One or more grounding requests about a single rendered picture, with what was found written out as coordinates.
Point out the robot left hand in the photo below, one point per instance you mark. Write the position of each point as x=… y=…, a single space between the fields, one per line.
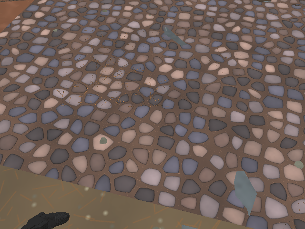
x=47 y=221

